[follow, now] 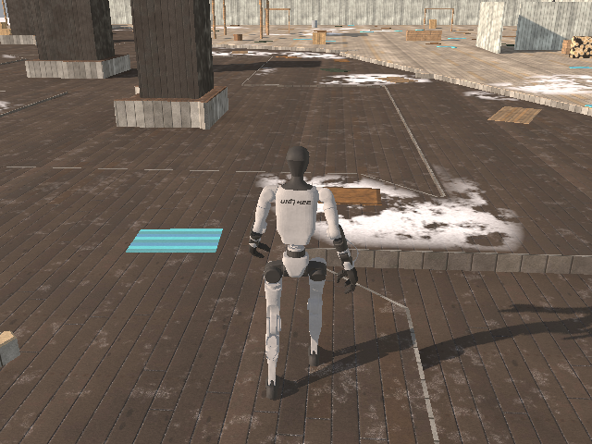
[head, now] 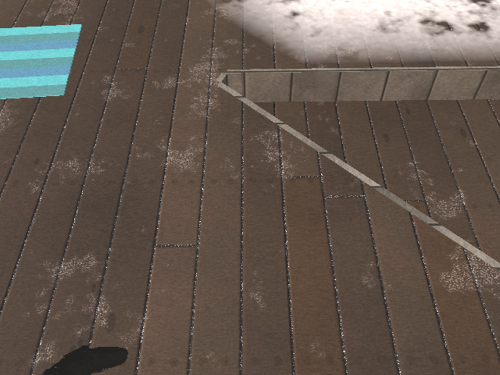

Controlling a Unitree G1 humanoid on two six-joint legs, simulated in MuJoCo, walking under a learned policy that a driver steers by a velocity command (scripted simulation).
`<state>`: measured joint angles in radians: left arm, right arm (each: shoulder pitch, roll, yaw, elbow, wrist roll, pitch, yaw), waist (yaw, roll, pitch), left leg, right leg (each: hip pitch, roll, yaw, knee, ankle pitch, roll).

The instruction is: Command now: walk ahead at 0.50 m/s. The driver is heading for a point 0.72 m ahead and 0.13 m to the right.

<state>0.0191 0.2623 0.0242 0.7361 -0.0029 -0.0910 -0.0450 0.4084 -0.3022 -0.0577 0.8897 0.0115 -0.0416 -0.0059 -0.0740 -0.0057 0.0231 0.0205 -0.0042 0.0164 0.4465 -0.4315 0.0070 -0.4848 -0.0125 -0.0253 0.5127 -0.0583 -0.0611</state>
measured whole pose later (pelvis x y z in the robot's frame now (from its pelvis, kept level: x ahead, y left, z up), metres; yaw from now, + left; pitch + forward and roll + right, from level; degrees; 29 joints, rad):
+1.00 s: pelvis +0.49 +0.01 +0.00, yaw -15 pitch +1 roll +3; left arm 0.11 0.28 0.08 0.72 0.00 -0.01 -0.05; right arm 0.20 -0.28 -0.08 0.88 0.02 -0.02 -0.04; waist -0.03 -0.02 0.06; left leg -0.08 0.04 0.26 0.54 -0.43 -0.02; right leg -0.47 -0.02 -0.04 0.55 -0.06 -0.08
